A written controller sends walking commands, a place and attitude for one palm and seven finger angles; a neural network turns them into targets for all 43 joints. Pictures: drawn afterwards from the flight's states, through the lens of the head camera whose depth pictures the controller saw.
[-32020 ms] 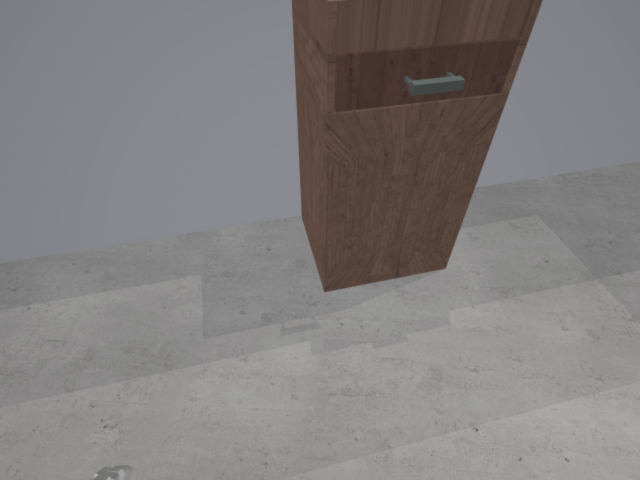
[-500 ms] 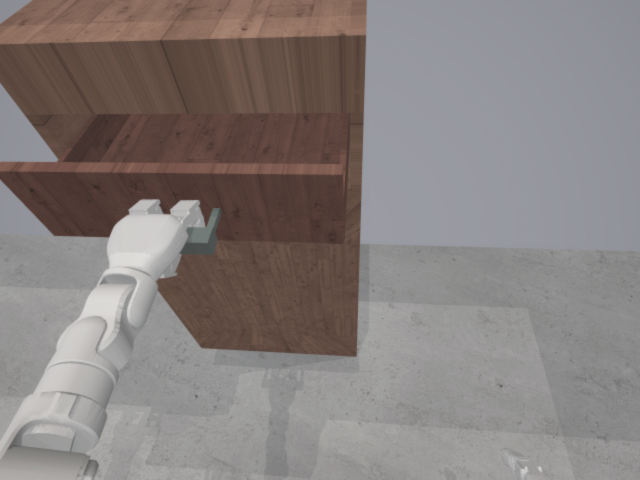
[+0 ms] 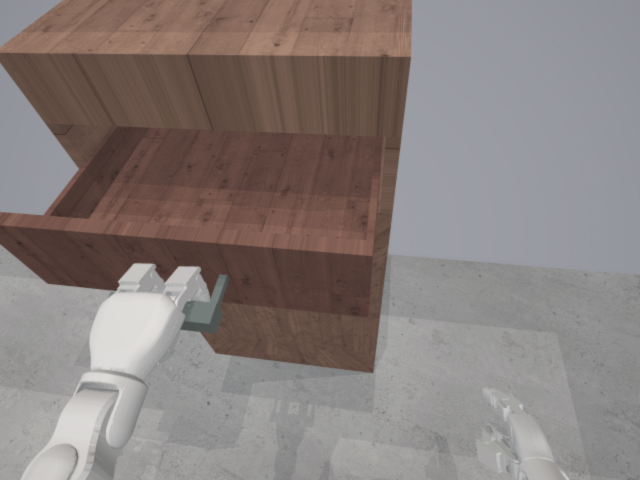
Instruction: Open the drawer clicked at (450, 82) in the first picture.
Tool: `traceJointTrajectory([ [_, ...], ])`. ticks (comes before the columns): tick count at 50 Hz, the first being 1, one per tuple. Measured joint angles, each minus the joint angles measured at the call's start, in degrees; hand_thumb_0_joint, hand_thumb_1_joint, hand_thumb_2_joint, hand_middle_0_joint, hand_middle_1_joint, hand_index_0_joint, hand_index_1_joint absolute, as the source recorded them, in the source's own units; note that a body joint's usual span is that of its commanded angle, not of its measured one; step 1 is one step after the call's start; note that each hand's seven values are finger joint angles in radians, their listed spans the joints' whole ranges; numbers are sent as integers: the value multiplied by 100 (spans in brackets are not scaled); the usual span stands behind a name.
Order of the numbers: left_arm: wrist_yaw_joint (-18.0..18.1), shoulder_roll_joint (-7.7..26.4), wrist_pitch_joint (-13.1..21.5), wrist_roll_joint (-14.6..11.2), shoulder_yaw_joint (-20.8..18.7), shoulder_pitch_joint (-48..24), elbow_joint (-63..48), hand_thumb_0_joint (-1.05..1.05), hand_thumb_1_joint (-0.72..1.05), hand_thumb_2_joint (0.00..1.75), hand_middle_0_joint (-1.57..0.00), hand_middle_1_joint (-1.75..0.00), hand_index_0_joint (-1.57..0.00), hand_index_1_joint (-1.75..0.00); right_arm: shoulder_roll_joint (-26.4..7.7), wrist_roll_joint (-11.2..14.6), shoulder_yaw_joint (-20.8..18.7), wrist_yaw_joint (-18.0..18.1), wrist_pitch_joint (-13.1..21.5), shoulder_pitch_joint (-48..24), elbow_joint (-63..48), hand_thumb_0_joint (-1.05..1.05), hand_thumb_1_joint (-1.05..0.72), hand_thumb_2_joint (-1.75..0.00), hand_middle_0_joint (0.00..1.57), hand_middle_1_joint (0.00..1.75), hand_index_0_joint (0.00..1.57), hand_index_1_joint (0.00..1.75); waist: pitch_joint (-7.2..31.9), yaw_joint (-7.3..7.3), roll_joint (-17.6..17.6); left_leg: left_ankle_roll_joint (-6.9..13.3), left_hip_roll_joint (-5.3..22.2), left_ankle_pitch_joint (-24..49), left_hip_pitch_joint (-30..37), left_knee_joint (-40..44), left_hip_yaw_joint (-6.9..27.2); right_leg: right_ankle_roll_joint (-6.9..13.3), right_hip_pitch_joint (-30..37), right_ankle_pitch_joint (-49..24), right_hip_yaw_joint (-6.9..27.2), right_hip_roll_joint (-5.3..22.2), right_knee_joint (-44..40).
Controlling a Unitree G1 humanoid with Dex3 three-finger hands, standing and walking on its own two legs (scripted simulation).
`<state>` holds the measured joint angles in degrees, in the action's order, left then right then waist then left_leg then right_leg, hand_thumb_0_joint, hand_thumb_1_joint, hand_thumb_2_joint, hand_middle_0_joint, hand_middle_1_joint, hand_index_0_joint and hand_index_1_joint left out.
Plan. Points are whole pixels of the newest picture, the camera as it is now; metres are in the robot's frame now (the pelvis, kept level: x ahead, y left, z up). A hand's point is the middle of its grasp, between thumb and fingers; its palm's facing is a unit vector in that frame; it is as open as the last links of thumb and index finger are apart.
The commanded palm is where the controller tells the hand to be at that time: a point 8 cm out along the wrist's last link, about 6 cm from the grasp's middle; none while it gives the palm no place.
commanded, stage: pull the drawer open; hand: left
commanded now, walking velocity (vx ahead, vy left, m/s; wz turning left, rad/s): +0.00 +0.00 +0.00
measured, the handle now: (170, 295) +0.30 +0.22 +0.07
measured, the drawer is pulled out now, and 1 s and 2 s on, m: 0.19 0.29 0.30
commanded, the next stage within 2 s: open the thumb to release the handle in 1.26 s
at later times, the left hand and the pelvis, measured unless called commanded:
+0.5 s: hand (163, 340) +0.25 +0.22 +0.05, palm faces +0.00 -0.06 -1.00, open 5.7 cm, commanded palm +0.20 +0.23 +0.11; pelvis -0.03 -0.02 +0.00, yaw +0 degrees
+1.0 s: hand (124, 434) +0.15 +0.23 +0.05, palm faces +0.01 -0.07 -1.00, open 5.8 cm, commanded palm +0.10 +0.24 +0.11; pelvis -0.02 -0.01 -0.01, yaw -2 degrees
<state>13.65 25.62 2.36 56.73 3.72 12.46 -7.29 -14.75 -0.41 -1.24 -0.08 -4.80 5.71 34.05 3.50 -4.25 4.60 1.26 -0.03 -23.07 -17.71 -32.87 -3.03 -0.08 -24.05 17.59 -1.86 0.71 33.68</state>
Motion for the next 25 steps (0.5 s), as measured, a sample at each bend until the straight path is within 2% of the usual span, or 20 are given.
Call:
traceJointTrajectory([
  [4,68,-46,74,143,168,-344,250,1,67,82,-36,-135,-41,-135,47,-58,21,61,-41,-172,125,1,-91,-90,20,30,19,30,-27,-194,44,-21,-15,-35,-72,-102,120,26,-22,68,-116,31,85],
  [9,-77,-32,17,103,245,-611,562,-1,66,84,-36,-135,-41,-135,173,-75,99,117,-118,-256,198,1,-91,-90,20,30,20,30,14,-249,87,-56,-15,11,-36,-76,185,62,23,75,-178,36,91],
  [20,-357,65,293,-56,-76,-1127,1276,-1,65,83,-35,-135,-41,-135,161,-83,135,256,-168,-63,256,1,-91,-90,20,30,20,30,-71,-90,-32,-138,42,163,22,-23,187,171,44,-64,-186,-22,94],
  [25,-359,98,345,-86,-399,-969,1329,-1,67,81,-33,-135,-41,-135,66,-82,41,232,-156,51,216,1,-91,-90,20,30,20,30,-94,95,-76,-153,79,228,25,5,50,196,-26,-168,-56,-75,99],
])
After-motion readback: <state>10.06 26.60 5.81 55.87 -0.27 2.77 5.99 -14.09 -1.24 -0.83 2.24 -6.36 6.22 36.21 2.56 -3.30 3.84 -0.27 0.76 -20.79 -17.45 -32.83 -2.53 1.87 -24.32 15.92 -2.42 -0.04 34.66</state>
